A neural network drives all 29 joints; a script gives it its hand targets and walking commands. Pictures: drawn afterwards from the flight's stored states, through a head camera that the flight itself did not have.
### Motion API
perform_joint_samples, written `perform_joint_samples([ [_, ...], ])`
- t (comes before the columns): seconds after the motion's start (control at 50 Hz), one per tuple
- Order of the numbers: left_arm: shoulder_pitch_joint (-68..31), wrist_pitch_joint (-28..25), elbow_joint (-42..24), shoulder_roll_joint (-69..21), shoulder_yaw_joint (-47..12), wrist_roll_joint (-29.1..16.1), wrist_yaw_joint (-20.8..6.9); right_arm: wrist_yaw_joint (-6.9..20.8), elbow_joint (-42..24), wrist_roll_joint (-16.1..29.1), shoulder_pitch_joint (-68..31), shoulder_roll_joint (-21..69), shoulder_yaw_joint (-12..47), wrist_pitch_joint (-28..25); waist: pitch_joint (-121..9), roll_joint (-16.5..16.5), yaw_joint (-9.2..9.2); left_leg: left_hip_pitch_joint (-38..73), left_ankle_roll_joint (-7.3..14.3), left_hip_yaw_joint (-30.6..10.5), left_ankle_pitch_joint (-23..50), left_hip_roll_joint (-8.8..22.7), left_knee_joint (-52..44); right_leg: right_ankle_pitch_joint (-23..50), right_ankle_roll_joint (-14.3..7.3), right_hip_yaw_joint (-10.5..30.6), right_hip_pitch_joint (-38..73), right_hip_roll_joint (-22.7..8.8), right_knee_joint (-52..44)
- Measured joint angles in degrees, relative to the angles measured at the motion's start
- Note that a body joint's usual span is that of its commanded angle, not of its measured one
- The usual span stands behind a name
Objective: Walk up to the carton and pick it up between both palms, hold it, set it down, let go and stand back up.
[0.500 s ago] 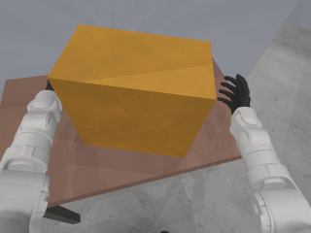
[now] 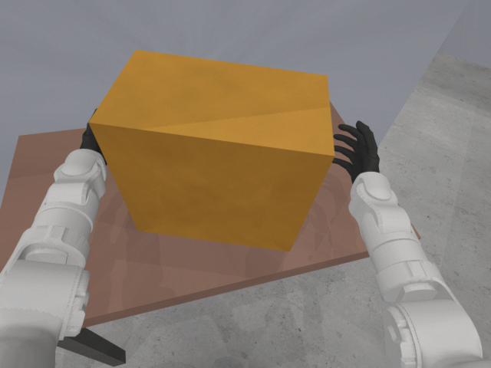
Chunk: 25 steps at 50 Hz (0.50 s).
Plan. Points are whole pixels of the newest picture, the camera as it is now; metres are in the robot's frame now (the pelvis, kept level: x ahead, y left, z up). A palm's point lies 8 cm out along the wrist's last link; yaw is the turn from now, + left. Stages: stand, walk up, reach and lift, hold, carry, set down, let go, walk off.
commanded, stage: reach and lift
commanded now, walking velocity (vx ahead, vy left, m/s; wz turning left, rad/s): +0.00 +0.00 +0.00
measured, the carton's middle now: (221, 162) +0.45 +0.00 +0.06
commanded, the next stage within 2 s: none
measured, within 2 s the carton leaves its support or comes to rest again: leaves its support in 1.20 s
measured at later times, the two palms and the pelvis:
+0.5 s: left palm (108, 146) +0.46 +0.18 +0.10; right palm (351, 173) +0.38 -0.21 +0.09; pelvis +0.00 +0.00 +0.00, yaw +0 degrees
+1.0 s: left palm (112, 143) +0.46 +0.17 +0.11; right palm (352, 173) +0.38 -0.21 +0.09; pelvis +0.00 +0.00 +0.00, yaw +0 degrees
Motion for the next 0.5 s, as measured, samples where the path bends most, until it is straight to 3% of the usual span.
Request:
perform_joint_samples([
  [0.5,-0.3,2.2,-2.3,-2.0,0.4,0.0,1.1,-2.6,0.0,-1.4,0.0,3.5,0.0,-0.1,-0.1,0.0,0.00,-0.2,0.0,0.0,-0.1,0.0,0.0,-0.1,0.0,0.0,-0.2,0.0,0.0],
])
